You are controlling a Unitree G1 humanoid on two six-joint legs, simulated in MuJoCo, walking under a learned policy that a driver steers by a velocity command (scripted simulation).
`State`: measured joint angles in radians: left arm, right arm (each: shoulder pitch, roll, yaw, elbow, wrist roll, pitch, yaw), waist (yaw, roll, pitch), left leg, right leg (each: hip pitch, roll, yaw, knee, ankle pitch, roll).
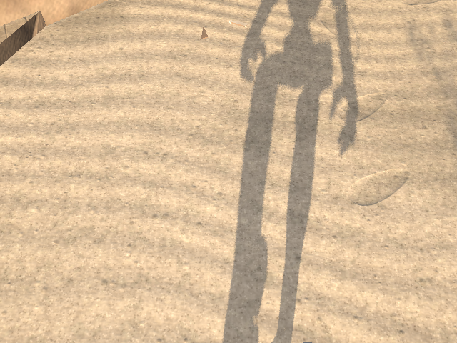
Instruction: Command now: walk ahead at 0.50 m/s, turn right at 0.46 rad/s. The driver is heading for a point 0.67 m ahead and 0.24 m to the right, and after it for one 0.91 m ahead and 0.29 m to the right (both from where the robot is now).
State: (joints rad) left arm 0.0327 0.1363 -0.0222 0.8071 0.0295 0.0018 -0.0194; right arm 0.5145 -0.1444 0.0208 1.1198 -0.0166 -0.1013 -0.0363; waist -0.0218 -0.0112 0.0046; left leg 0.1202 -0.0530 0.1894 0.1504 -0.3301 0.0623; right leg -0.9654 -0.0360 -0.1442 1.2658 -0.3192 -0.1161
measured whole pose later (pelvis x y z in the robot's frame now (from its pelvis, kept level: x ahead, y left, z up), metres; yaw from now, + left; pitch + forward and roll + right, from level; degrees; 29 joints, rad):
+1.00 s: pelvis +0.58 -0.11 +0.09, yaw -36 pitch +2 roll +2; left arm 0.11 0.28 0.06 0.64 -0.03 -0.04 -0.02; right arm 0.33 -0.28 -0.07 0.83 0.00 -0.10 0.01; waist -0.09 -0.05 0.02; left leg -0.02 -0.04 0.18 0.25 -0.27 0.03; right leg -0.74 -0.12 0.07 0.83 0.01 -0.01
